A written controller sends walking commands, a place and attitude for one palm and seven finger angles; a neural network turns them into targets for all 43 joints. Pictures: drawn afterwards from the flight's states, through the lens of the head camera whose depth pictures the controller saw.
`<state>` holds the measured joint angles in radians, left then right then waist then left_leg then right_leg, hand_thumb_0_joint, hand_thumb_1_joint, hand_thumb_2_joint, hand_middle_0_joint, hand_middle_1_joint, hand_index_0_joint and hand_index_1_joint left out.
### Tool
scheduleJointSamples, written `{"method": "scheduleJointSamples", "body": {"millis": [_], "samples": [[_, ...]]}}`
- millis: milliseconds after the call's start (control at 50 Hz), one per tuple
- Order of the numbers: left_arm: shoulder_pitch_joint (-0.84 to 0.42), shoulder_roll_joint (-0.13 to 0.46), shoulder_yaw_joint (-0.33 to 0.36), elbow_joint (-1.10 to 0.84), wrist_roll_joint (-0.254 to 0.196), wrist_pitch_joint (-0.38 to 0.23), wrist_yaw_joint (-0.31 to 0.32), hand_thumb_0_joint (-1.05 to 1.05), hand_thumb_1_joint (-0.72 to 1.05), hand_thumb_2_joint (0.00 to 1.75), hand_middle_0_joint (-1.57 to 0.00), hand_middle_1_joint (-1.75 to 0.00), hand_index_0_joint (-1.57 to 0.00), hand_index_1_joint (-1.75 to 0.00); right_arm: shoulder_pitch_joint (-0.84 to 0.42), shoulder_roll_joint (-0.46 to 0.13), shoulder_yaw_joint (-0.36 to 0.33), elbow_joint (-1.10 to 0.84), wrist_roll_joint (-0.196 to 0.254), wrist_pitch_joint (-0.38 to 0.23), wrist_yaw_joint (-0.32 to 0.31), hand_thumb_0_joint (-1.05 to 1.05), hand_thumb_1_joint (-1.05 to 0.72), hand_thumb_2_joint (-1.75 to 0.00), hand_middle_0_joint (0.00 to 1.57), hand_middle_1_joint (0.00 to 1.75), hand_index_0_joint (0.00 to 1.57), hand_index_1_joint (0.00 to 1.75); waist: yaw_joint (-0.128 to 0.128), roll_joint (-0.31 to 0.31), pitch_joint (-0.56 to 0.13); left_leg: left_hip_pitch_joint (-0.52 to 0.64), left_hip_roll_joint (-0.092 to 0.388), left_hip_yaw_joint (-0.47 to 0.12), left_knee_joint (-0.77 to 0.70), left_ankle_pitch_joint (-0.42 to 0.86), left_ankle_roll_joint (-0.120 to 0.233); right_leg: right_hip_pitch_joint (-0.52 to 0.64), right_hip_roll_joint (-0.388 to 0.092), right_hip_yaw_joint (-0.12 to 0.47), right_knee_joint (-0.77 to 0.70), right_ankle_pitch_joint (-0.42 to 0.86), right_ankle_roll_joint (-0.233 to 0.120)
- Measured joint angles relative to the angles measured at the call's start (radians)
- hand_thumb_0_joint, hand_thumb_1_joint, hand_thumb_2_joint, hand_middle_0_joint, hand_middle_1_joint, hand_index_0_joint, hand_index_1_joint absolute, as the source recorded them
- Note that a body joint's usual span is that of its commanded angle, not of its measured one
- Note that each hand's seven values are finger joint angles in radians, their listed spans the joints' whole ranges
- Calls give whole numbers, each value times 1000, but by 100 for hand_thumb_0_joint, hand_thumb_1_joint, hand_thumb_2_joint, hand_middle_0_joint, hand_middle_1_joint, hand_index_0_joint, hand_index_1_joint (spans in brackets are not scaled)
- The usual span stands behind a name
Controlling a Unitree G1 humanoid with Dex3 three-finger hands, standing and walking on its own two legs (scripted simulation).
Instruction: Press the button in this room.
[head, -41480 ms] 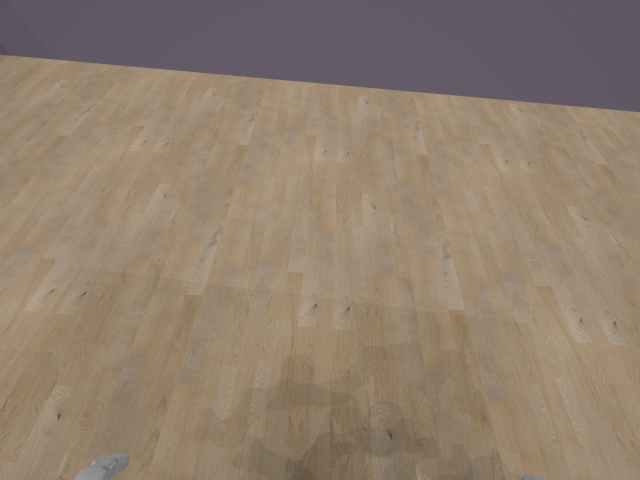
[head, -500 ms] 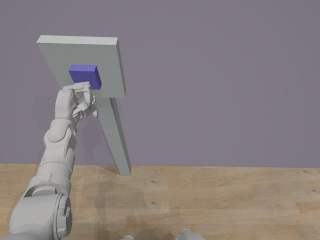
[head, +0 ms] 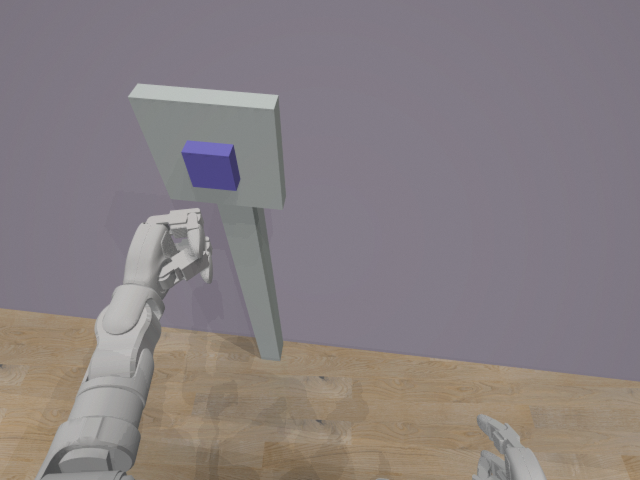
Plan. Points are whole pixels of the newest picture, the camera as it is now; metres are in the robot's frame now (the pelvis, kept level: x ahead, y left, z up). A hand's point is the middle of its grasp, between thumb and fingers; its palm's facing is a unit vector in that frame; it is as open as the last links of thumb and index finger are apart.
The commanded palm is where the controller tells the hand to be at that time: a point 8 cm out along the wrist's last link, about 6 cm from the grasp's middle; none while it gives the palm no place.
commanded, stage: draw the hand back to the body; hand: left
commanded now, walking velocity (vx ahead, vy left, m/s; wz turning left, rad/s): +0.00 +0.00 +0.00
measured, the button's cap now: (213, 164) +0.49 +0.17 +0.11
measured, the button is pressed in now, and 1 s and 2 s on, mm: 0 0 0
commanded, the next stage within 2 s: step back with the hand held close in 1.54 s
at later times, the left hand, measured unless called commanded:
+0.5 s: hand (146, 297) +0.28 +0.19 +0.12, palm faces -0.06 -1.00 -0.02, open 3.1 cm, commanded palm +0.25 +0.24 +0.13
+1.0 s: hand (50, 336) +0.22 +0.23 +0.17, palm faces +0.33 -0.89 -0.31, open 3.1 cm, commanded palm +0.17 +0.28 +0.18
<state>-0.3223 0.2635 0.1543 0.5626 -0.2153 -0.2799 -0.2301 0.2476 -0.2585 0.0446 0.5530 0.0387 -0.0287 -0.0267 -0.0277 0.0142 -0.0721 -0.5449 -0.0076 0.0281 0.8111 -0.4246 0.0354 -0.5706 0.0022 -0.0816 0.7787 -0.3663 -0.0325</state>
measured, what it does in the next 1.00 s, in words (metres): stands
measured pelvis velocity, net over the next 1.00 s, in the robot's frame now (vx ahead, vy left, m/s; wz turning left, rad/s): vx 0.00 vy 0.01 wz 0.00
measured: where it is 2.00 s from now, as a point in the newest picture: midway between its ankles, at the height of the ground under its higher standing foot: outside the picture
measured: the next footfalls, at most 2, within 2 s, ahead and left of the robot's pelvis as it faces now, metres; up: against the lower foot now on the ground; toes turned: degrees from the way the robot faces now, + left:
none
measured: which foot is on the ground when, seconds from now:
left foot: down 0.00-1.00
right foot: down 0.00-1.00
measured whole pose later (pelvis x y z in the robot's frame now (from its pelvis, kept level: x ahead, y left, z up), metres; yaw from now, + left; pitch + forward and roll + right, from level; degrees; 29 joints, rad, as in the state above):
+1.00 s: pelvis +0.00 +0.01 +0.04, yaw +0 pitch -4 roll -1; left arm 0.38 0.30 0.17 -0.32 -0.06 -0.05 0.10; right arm 0.21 -0.23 0.07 0.62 0.00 -0.10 -0.07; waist 0.06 0.06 0.01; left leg -0.09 -0.03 0.04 0.44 -0.27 0.05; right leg -0.12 0.00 -0.06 0.42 -0.22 -0.01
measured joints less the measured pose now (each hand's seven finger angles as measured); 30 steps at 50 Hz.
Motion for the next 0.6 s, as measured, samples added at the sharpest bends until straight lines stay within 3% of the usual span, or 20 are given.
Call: {"method": "scheduleJointSamples", "body": {"millis": [120,220,380,540,580,600], "samples": [[-15,-2,4,-2,-10,16,-16,2,90,90,-130,-150,-130,-150,12,-1,4,12,-2,-2,0,1,-90,-90,20,30,20,30,-4,5,-4,0,-1,3,1,0,0,-2,-1,3,3,0,0],[103,-1,33,-121,-31,38,-28,2,90,90,-130,-150,-130,-150,43,1,2,-2,2,3,5,1,-90,-90,20,30,20,30,-5,13,-17,47,3,24,-34,5,2,32,6,25,-20,7,2],[269,21,58,-288,-70,107,-51,2,90,90,-130,-150,-130,-150,46,-8,6,-14,16,-12,-8,2,-90,-90,20,30,20,30,17,20,-12,130,1,19,-81,23,3,118,6,21,-70,24,4],[359,18,29,-458,-87,176,-72,2,90,90,-131,-150,-130,-150,-4,-17,12,-26,19,-76,-34,2,-90,-90,20,30,20,30,42,31,-1,181,-7,-1,-107,45,6,185,-1,2,-112,46,7],[376,20,27,-488,-88,197,-76,2,90,90,-131,-150,-130,-150,-15,-13,17,-28,19,-86,-37,2,-90,-90,20,30,20,30,46,30,-3,193,-8,-2,-115,50,7,198,-2,1,-120,50,8],[386,25,20,-511,-58,205,-45,2,90,90,-131,-150,-130,-150,-23,-9,18,-26,13,-90,-40,2,-90,-90,20,30,20,30,50,28,1,205,-8,-1,-123,53,7,209,-2,2,-128,54,8]]}}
